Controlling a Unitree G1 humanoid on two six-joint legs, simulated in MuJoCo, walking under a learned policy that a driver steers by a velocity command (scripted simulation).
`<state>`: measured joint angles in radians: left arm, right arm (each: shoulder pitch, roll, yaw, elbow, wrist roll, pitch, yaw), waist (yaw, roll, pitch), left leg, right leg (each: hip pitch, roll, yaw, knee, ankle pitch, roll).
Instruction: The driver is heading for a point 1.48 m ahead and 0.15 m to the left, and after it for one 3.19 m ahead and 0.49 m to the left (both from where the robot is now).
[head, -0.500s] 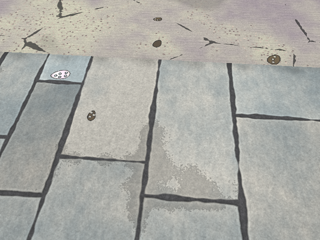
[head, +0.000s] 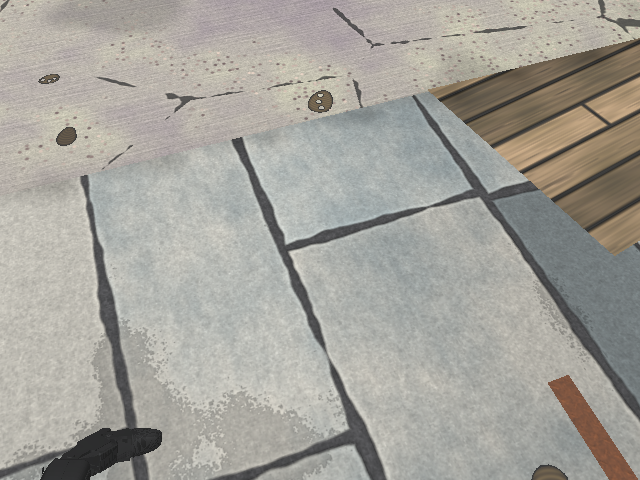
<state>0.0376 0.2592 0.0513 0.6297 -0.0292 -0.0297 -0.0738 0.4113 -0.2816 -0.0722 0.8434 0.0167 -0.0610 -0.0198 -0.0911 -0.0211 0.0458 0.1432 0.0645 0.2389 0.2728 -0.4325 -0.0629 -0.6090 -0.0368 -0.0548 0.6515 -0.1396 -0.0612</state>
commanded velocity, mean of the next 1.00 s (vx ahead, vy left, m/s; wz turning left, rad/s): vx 0.43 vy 0.00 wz -0.05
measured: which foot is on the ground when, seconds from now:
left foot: down 0.00-0.02, up 0.04-0.52, down 0.54-1.00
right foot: up 0.00-0.02, down 0.04-0.56, up 0.58-0.98, down 1.00-1.00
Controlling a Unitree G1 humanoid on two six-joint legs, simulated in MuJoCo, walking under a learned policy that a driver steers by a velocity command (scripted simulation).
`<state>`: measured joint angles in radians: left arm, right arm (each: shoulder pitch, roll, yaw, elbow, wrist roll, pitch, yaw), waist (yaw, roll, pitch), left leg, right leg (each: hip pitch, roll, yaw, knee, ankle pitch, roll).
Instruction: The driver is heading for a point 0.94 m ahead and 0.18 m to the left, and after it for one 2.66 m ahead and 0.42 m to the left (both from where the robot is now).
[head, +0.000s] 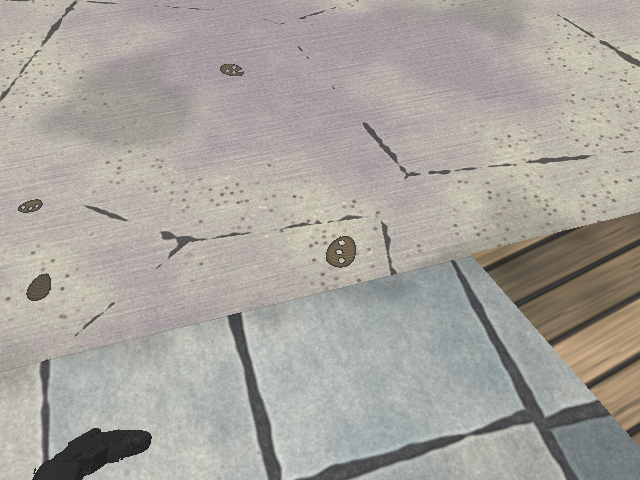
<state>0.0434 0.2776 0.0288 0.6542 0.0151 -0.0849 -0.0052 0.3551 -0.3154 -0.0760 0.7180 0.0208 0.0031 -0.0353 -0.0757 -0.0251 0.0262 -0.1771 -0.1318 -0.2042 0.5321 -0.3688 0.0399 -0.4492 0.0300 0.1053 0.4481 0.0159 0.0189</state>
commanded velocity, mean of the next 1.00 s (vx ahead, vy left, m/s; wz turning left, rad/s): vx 0.06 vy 0.00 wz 0.50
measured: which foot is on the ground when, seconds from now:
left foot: down 0.00-0.00, up 0.02-0.44, down 0.46-0.90, up 0.92-1.00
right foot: down 0.00-0.46, up 0.48-0.88, down 0.90-1.00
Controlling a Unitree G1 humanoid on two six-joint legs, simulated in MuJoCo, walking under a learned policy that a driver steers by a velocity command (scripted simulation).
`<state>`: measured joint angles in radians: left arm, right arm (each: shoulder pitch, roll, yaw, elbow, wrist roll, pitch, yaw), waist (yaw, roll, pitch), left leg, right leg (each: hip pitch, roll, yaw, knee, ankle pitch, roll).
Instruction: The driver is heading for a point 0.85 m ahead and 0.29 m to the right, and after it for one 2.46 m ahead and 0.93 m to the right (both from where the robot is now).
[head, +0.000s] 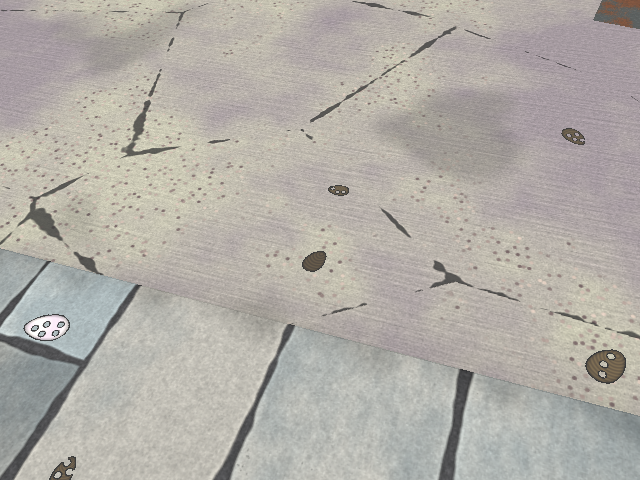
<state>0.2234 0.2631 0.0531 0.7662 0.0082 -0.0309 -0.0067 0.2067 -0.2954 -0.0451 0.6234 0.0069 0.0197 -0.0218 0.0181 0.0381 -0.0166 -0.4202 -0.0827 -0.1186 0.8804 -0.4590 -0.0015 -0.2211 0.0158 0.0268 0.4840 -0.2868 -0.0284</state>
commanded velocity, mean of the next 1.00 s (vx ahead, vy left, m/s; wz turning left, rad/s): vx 0.44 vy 0.00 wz -0.32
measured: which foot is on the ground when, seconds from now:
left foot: up 0.00-0.26, down 0.28-0.80, up 0.82-1.00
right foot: down 0.00-0.28, up 0.30-0.78, down 0.80-1.00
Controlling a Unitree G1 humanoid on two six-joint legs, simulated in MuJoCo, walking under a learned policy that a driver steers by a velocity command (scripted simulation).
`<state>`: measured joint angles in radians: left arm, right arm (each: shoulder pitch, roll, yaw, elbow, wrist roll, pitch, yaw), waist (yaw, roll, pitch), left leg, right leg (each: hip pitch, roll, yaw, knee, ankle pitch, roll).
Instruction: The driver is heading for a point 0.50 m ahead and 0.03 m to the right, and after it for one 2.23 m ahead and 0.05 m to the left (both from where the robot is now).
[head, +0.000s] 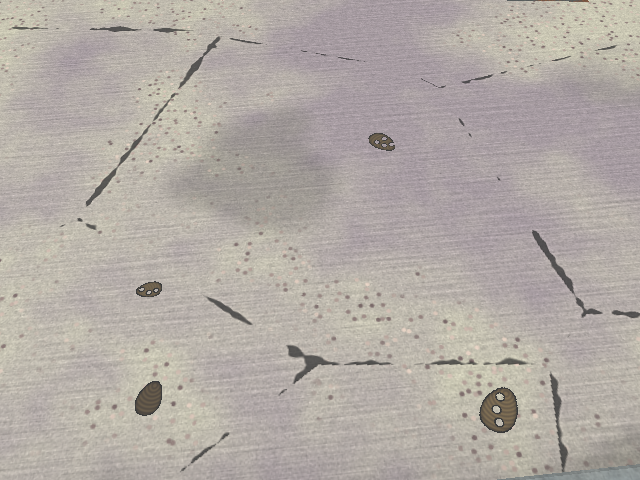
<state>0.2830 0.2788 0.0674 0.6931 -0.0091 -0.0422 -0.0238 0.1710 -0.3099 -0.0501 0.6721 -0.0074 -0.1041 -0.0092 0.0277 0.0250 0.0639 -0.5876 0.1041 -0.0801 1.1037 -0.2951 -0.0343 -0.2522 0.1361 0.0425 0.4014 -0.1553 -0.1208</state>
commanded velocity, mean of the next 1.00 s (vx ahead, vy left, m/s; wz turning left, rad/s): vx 0.50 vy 0.00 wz -0.29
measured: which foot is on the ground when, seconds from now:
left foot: up 0.00-0.24, down 0.26-0.78, up 0.80-1.00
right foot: down 0.00-0.28, up 0.30-0.72, down 0.74-1.00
